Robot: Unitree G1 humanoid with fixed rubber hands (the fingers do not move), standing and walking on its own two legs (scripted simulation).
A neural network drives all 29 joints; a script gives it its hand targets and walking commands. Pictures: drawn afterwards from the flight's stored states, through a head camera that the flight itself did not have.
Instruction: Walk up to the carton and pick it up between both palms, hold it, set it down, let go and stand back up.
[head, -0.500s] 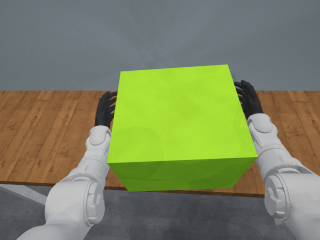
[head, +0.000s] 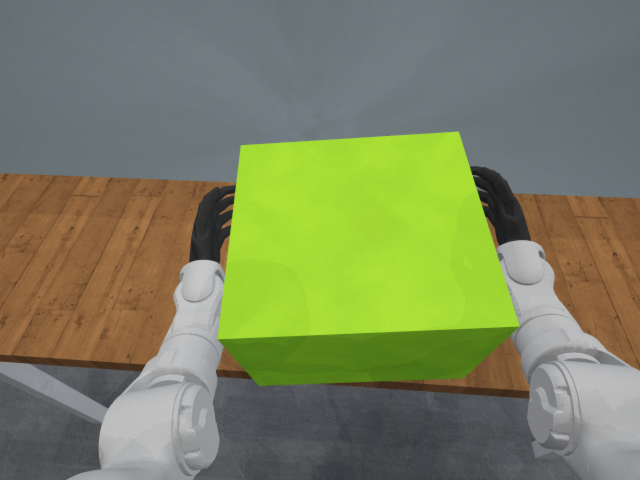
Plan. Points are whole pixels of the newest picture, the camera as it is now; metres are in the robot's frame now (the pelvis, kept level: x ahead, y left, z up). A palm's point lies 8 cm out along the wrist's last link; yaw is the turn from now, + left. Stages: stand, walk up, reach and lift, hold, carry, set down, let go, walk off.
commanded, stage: reach and lift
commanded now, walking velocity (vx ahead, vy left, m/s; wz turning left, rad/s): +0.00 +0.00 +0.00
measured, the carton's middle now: (354, 264) +0.40 -0.01 +0.02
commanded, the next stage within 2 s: none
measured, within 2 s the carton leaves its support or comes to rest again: leaves its support in 0.22 s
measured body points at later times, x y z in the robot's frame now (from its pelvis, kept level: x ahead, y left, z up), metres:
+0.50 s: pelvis +0.00 +0.01 +0.00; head +0.01 +0.00 +0.45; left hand +0.41 +0.19 +0.10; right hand +0.42 -0.20 +0.10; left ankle -0.01 +0.12 -0.75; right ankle +0.03 -0.11 -0.75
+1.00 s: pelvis +0.00 +0.02 +0.00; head -0.01 +0.04 +0.45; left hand +0.39 +0.20 +0.14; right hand +0.39 -0.19 +0.14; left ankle -0.01 +0.12 -0.75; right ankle +0.03 -0.11 -0.75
